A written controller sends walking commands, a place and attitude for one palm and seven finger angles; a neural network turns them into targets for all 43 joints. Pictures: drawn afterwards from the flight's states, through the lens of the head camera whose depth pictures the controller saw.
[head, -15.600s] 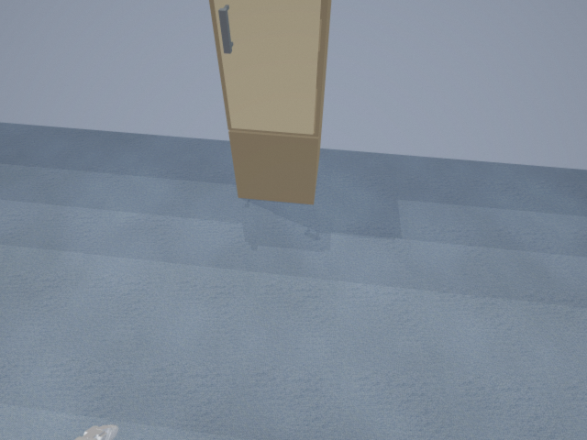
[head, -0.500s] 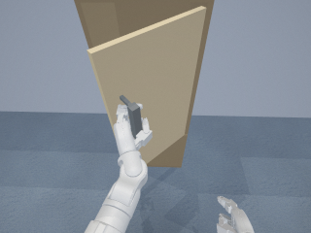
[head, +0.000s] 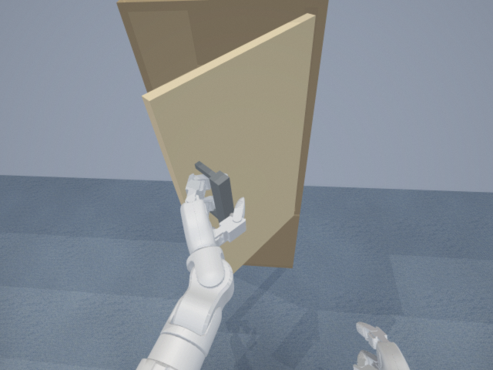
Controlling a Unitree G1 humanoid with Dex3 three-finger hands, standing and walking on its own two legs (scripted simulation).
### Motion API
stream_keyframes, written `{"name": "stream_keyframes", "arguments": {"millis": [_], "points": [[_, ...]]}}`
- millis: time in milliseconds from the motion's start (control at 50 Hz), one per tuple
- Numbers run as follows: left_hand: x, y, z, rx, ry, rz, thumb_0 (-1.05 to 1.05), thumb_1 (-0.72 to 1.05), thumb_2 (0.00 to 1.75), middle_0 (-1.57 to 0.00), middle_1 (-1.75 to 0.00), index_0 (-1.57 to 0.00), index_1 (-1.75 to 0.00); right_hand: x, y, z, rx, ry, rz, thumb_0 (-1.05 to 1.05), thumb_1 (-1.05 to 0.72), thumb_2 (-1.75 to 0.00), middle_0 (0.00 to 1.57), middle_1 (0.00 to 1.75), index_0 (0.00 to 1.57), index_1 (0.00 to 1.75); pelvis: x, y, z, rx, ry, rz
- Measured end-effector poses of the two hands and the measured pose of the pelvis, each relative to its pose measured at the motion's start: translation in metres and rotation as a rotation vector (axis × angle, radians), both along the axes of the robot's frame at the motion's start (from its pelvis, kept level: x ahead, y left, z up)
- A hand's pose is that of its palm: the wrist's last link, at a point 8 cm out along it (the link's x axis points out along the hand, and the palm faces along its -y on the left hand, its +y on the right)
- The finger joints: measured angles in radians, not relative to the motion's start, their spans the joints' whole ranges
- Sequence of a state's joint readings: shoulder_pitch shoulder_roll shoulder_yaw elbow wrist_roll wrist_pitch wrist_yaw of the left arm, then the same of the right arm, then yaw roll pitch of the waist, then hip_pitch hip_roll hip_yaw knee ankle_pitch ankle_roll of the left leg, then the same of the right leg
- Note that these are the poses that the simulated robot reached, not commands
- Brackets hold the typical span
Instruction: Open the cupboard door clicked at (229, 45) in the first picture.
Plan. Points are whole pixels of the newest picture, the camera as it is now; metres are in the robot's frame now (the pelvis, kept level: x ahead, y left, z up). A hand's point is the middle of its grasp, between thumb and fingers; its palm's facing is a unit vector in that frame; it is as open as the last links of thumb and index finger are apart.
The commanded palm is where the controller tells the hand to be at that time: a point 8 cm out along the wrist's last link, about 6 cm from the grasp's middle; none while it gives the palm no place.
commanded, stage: open thumb and fingers to let go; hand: left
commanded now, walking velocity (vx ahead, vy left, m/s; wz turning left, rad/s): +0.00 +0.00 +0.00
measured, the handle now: (215, 196) +0.39 +0.07 +0.08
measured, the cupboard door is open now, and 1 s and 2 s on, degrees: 51 53 53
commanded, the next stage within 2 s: slide the hand sideways off the handle in 0.58 s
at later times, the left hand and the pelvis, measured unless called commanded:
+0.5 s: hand (231, 216) +0.34 +0.04 +0.08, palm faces +0.26 -0.97 -0.04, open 14.8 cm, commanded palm +0.30 +0.07 +0.08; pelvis -0.02 +0.03 +0.00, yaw -2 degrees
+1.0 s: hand (234, 232) +0.31 +0.03 +0.08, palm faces -0.18 -0.98 +0.03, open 16.4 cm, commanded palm +0.29 +0.08 +0.08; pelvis -0.03 +0.06 +0.00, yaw -3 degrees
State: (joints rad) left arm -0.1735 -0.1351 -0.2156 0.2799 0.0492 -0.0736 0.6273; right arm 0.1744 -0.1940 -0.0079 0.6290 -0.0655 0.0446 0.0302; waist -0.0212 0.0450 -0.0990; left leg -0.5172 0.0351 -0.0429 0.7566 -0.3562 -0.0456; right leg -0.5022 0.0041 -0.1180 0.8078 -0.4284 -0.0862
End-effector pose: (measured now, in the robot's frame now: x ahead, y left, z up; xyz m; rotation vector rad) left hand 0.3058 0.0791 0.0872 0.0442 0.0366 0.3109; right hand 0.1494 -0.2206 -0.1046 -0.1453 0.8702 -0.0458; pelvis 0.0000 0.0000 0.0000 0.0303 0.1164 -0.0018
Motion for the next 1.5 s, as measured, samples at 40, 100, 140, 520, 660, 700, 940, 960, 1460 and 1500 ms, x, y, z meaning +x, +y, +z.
{"name": "stream_keyframes", "arguments": {"millis": [40,100,140,520,660,700,940,960,1460,1500], "points": [[-0.002,0.0,0.0,0.004,-0.01,-0.006,0.02,0.37,0.68,-0.35,-1.29,-0.36,-1.3,-0.004,-0.001,-0.001,-0.001,0.002,-0.005,0.01,-0.91,-0.9,0.2,0.3,0.19,0.3,-0.002,0.0,-0.001,0.0,0.001,0.0],[-0.003,0.0,-0.001,0.005,-0.018,-0.011,0.02,0.22,0.61,-0.35,-1.27,-0.34,-1.28,-0.01,-0.002,-0.003,-0.003,0.007,-0.015,0.01,-0.91,-0.9,0.2,0.3,0.19,0.3,-0.005,0.002,-0.001,-0.001,0.002,-0.001],[-0.003,-0.001,-0.001,0.004,-0.022,-0.017,0.02,0.11,0.56,-0.34,-1.26,-0.34,-1.26,-0.015,-0.001,-0.004,-0.005,0.011,-0.022,0.01,-0.91,-0.9,0.2,0.3,0.19,0.3,-0.007,0.003,-0.002,-0.002,0.001,-0.003],[0.002,0.003,-0.002,-0.007,-0.024,-0.055,0.0,-0.48,0.3,-0.25,-0.81,-0.24,-0.81,-0.032,0.031,-0.003,-0.007,0.014,-0.031,0.01,-0.91,-0.9,0.2,0.3,0.19,0.3,-0.018,0.032,-0.004,-0.021,0.006,-0.025],[0.004,0.0,-0.003,-0.001,-0.027,-0.082,-0.01,-0.5,0.3,-0.22,-0.52,-0.21,-0.52,-0.032,0.044,-0.005,0.0,0.007,-0.022,0.01,-0.91,-0.9,0.2,0.3,0.2,0.3,-0.021,0.042,-0.008,-0.028,0.011,-0.03],[0.004,0.0,-0.003,-0.005,-0.026,-0.082,-0.01,-0.5,0.3,-0.24,-0.48,-0.22,-0.5,-0.032,0.047,-0.006,0.003,0.007,-0.018,0.01,-0.91,-0.9,0.2,0.3,0.2,0.3,-0.022,0.044,-0.009,-0.029,0.012,-0.031],[-0.003,0.009,-0.01,-0.049,-0.041,-0.525,-0.01,-0.51,0.3,-0.19,-0.33,-0.12,-0.34,-0.058,0.047,-0.002,-0.009,0.004,-0.078,0.01,-0.91,-0.9,0.2,0.3,0.2,0.3,-0.027,0.056,-0.006,-0.028,-0.02,-0.039],[-0.004,0.008,-0.009,-0.065,-0.04,-0.51,-0.01,-0.51,0.3,-0.18,-0.33,-0.12,-0.34,-0.06,0.047,-0.001,-0.01,0.005,-0.08,0.01,-0.91,-0.9,0.2,0.3,0.2,0.3,-0.027,0.056,-0.005,-0.027,-0.02,-0.043],[-0.051,0.045,-0.008,-0.046,-0.078,-0.455,-0.01,-0.5,0.3,-0.15,-0.3,-0.15,-0.3,-0.003,0.044,0.027,-0.005,-0.137,-0.027,0.01,-0.91,-0.9,0.2,0.3,0.2,0.3,-0.006,0.047,-0.002,-0.025,-0.029,-0.047],[-0.055,0.047,-0.009,-0.051,-0.067,-0.459,-0.01,-0.5,0.3,-0.15,-0.3,-0.15,-0.3,0.004,0.045,0.028,-0.003,-0.154,-0.02,0.01,-0.91,-0.9,0.2,0.3,0.2,0.3,-0.004,0.046,-0.003,-0.024,-0.027,-0.045]]}}
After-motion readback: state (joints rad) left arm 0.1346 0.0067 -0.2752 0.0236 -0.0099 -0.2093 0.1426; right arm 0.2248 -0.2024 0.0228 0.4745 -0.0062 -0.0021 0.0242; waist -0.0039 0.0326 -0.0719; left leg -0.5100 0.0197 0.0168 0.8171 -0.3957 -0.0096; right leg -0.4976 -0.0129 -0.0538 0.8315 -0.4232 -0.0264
